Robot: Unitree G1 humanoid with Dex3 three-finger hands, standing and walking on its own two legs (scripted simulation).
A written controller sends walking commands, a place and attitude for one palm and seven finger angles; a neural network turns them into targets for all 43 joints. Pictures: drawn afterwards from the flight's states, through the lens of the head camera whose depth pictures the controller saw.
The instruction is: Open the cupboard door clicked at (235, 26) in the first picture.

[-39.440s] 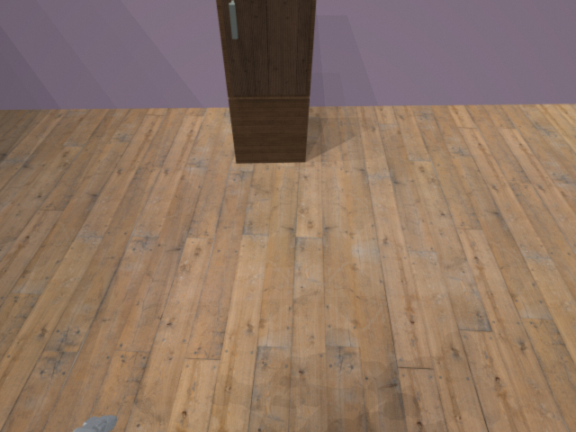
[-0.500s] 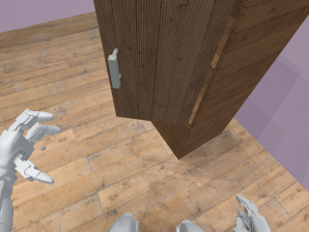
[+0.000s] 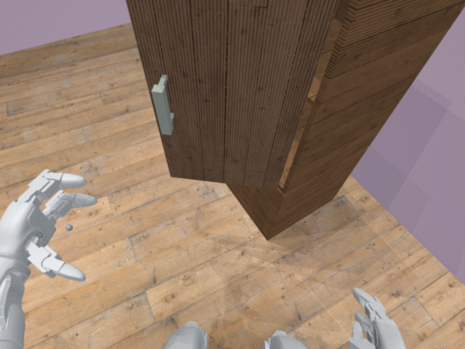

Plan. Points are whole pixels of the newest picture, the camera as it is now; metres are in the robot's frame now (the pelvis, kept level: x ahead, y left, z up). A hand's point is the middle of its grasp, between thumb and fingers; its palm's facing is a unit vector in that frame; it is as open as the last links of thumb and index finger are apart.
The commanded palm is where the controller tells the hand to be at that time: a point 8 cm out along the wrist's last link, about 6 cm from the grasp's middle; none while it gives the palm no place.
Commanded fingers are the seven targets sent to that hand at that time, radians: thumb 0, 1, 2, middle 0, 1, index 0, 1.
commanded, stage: move the hooked fingers beside the handle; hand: left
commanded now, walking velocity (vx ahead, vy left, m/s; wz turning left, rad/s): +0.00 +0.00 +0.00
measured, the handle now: (165, 105) +0.58 +0.18 +0.04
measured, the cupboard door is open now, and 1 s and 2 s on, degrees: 51 51 51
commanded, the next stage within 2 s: none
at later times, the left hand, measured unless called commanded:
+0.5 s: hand (90, 182) +0.37 +0.27 +0.05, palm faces -0.07 -1.00 -0.01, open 14.0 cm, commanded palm +0.35 +0.32 +0.05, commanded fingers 0.00 -0.50 0.30 -0.30 -1.20 -0.30 -1.20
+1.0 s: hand (112, 150) +0.45 +0.25 +0.04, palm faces -0.09 -1.00 +0.00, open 14.0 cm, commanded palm +0.43 +0.30 +0.05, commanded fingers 0.00 -0.50 0.30 -0.30 -1.20 -0.30 -1.20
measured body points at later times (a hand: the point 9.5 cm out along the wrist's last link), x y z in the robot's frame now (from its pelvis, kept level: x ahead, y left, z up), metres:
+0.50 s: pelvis +0.00 -0.01 -0.01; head +0.10 +0.01 +0.43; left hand +0.37 +0.32 +0.05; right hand +0.11 -0.28 -0.10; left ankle +0.02 +0.09 -0.68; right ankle +0.01 -0.11 -0.68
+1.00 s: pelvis +0.00 +0.01 -0.01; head +0.12 +0.04 +0.42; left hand +0.44 +0.31 +0.05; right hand +0.06 -0.26 -0.11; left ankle +0.02 +0.09 -0.68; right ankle +0.01 -0.11 -0.68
